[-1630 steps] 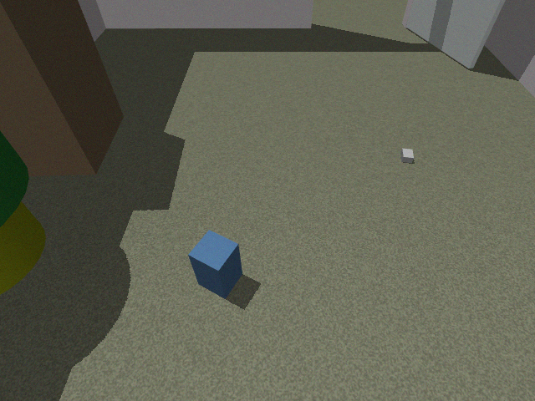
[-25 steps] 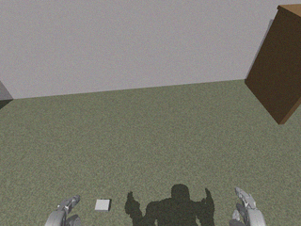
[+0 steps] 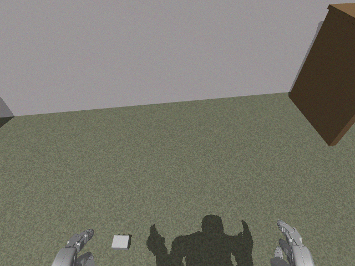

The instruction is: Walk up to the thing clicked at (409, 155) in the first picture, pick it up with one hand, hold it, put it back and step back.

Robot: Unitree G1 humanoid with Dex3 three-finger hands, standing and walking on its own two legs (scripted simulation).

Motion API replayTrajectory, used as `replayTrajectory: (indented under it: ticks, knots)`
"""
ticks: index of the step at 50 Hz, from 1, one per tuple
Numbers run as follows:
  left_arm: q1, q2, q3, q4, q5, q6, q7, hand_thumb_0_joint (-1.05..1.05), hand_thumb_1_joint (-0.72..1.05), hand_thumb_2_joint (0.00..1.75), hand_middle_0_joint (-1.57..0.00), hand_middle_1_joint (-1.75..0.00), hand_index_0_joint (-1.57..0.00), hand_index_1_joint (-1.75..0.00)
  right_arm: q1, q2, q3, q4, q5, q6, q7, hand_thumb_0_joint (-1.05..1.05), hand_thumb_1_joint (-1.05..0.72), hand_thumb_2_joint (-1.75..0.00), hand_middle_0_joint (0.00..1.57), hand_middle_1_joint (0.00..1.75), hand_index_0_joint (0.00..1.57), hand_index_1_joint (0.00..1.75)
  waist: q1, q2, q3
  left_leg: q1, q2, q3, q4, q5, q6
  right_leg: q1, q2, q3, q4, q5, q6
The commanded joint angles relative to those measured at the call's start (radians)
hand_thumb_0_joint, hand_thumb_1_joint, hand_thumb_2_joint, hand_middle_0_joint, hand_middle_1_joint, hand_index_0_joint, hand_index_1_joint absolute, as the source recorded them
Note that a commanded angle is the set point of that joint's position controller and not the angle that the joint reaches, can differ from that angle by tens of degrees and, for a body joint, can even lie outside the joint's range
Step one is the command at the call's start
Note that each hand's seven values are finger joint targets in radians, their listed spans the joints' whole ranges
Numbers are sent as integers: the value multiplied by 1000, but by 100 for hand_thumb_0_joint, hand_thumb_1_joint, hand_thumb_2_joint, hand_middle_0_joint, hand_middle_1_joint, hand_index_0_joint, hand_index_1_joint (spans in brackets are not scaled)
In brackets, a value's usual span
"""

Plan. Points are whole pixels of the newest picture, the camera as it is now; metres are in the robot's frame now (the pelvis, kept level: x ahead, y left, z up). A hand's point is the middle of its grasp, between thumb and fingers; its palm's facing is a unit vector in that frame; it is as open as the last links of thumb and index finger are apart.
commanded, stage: home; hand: left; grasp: from above
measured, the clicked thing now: (121, 242) +0.41 +0.29 -0.69
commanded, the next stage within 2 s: stand in 0.10 s
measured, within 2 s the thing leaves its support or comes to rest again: neither
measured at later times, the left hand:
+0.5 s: hand out of the picture +0.11 +0.24 -0.10, palm faces +0.02 -0.94 -0.34, open 7.4 cm
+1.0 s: hand out of the picture +0.02 +0.25 -0.10, palm faces +0.03 -0.94 -0.34, open 7.4 cm
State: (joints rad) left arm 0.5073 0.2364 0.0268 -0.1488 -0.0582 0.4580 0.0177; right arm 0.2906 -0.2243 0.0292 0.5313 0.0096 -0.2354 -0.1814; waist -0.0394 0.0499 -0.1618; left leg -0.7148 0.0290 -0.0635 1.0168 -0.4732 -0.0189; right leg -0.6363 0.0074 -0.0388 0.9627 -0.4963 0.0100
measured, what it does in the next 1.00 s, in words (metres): rises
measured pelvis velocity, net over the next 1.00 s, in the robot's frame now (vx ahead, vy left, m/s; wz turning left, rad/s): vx -0.02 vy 0.01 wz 0.00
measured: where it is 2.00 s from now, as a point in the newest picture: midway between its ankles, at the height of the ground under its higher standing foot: outside the picture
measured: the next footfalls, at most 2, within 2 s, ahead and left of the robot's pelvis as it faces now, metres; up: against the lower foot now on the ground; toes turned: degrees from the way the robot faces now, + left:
none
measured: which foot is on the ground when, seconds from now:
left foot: down 0.00-1.00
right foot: down 0.00-1.00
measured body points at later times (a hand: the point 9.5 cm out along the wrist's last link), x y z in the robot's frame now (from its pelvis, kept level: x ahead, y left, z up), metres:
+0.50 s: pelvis -0.01 +0.01 +0.04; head +0.01 +0.01 +0.48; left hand +0.10 +0.29 -0.08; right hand +0.10 -0.28 -0.08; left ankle +0.02 +0.13 -0.68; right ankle -0.01 -0.13 -0.68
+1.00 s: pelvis -0.02 +0.01 +0.06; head -0.02 +0.01 +0.51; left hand +0.02 +0.30 -0.07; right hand +0.05 -0.26 -0.08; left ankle +0.02 +0.13 -0.68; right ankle -0.01 -0.13 -0.68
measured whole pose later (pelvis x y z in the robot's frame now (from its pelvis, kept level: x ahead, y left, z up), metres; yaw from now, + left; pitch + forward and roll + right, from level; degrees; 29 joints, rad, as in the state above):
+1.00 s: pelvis -0.02 +0.01 +0.06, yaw +0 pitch -5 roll +0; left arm 0.19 0.29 0.03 1.12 0.03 0.01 0.03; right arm 0.16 -0.29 -0.04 1.10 -0.02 0.01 -0.01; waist 0.02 0.02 0.06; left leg -0.14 -0.01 -0.01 0.40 -0.17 0.01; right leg -0.10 -0.04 0.00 0.40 -0.21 0.04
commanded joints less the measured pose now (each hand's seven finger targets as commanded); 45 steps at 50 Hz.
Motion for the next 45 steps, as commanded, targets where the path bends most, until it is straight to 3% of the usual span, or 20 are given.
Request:
replayTrajectory:
  ticks: [1, 3, 6, 8, 9, 10, 11, 12, 14, 15, 17, 20, 23, 24, 27, 32, 35, 39, 45]
  knots:
    - [-23, 109, 70, -197, 5, -53, 12, 0, 90, 90, -20, -30, -20, -30, -64, -122, -53, -163, -4, -60, -19, 0, -90, -90, 20, 30, 20, 30, -1, 1, -82, 136, -23, 25, -152, 203, 31, 8, 20, -20, -167, 204, -8]
    - [-22, 101, 64, -189, 3, -52, 11, 0, 90, 90, -20, -30, -20, -30, -65, -123, -51, -167, -3, -59, -18, 0, -90, -90, 20, 30, 20, 30, -3, -20, -65, 126, -23, 27, -152, 198, 33, 1, 20, -21, -166, 201, -7]
    - [-6, 109, 73, -190, 3, -52, 13, 0, 90, 90, -20, -30, -20, -30, -59, -123, -54, -166, -2, -54, -17, 0, -90, -90, 20, 30, 20, 30, -2, -17, -112, 146, -24, 25, -138, 253, 34, 26, 19, -18, -161, 258, -5]
    - [-14, 93, 52, -183, 3, -48, 9, 0, 90, 90, -20, -30, -20, -30, -56, -120, -51, -162, -1, -52, -16, 0, -90, -90, 20, 30, 20, 30, -8, -19, -78, 136, -24, 29, -139, 241, 35, 10, 18, -16, -166, 248, -4]
    - [-25, 112, 71, -202, 6, -52, 13, 0, 90, 90, -20, -30, -20, -30, -61, -121, -53, -168, -4, -52, -17, 0, -90, -90, 20, 30, 20, 30, -2, -2, -96, 135, -25, 27, -142, 236, 33, 18, 18, -17, -163, 242, -6]
    - [-314, 189, 61, 148, 125, -264, 53, 0, 90, 90, -20, -30, -20, -30, -130, -219, -85, 99, -117, 54, 43, 0, -90, -90, 20, 30, 20, 30, 77, -58, 142, 172, 22, -6, -222, 421, 78, 189, -56, 63, -203, 270, -50]
    - [-208, 211, 83, 342, 130, -334, 48, 0, 90, 90, -20, -30, -20, -30, -144, -223, -106, 98, -116, 99, 76, 0, -90, -90, 20, 30, 20, 30, 77, -145, 72, 218, -1, 34, -200, 379, 85, 217, -80, 131, -265, 251, -83]
    - [-216, 220, 77, 385, 126, -367, 40, 0, 90, 90, -20, -30, -20, -30, -129, -235, -110, 77, -124, 119, 91, 0, -90, -90, 20, 30, 20, 30, 47, -135, 64, 226, -3, 15, -217, 348, 87, 195, -79, 169, -276, 258, -103]
    - [-246, 226, 58, 474, 132, -409, 31, 0, 90, 90, -20, -30, -20, -30, -114, -212, -105, 132, -89, 136, 129, 0, -90, -90, 20, 30, 20, 30, 48, -108, 23, 299, -17, 19, -237, 321, 78, 271, -110, 187, -282, 307, -96]
    - [-273, 217, 60, 514, 121, -411, 25, 0, 90, 90, -20, -30, -20, -30, -111, -200, -102, 152, -70, 143, 145, 0, -90, -90, 20, 30, 20, 30, 50, -126, 35, 333, -24, 33, -263, 266, 75, 250, -117, 182, -309, 269, -82]
    - [-291, 209, 62, 604, 110, -418, 26, 0, 90, 90, -20, -30, -20, -30, -149, -199, -111, 177, -55, 150, 162, 0, -90, -90, 20, 30, 20, 30, 69, -90, 51, 359, -17, 7, -296, 289, 73, 258, -101, 152, -328, 258, -64]
    - [-326, 204, 63, 727, 105, -442, 29, 0, 90, 90, -20, -30, -20, -30, -147, -204, -113, 235, -60, 167, 166, 0, -90, -90, 20, 30, 20, 30, 63, -55, 67, 401, 13, -24, -370, 311, 79, 292, -90, 120, -346, 281, -41]
    - [-328, 189, 60, 830, 100, -455, 26, 0, 90, 90, -20, -30, -20, -30, -161, -219, -115, 276, -62, 178, 160, 0, -90, -90, 20, 30, 20, 30, 68, 0, 101, 416, 45, -68, -476, 266, 82, 327, -68, 85, -365, 252, -29]
    - [-320, 190, 61, 864, 101, -459, 26, 0, 90, 90, -20, -30, -20, -30, -159, -219, -116, 291, -61, 181, 159, 0, -90, -90, 20, 30, 20, 30, 72, -2, 90, 428, 48, -69, -478, 301, 80, 363, -74, 83, -382, 283, -29]
    - [-324, 194, 59, 952, 99, -466, 25, 0, 90, 90, -20, -30, -20, -30, -165, -220, -112, 329, -56, 195, 153, 0, -90, -90, 20, 30, 20, 30, 66, -21, 141, 425, 46, -66, -552, 230, 72, 406, -79, 95, -462, 274, -28]
    - [-340, 216, 55, 1058, 91, -475, 28, 0, 90, 90, -20, -30, -20, -30, -126, -231, -107, 409, -45, 203, 146, 0, -90, -90, 20, 30, 20, 30, 44, -41, 151, 524, 47, -44, -592, 354, 56, 459, -104, 111, -549, 354, -28]
    - [-326, 214, 50, 1110, 87, -470, 29, 0, 90, 90, -20, -30, -20, -30, -138, -245, -106, 440, -42, 206, 143, 0, -90, -90, 20, 30, 20, 30, 54, -21, 156, 564, 60, -54, -632, 376, 57, 481, -99, 97, -578, 366, -19]
    - [-333, 226, 46, 1166, 90, -466, 29, 0, 90, 90, -20, -30, -20, -30, -151, -247, -104, 471, -39, 214, 143, 0, -90, -90, 20, 30, 20, 30, 55, -27, 212, 539, 58, -59, -695, 253, 48, 486, -98, 95, -612, 307, -13]
    - [-325, 226, 41, 1215, 92, -468, 24, 0, 90, 90, -20, -30, -20, -30, -166, -251, -101, 502, -36, 216, 148, 0, -90, -90, 20, 30, 20, 30, 59, -39, 220, 545, 67, -74, -737, 202, 48, 495, -103, 95, -641, 291, -12]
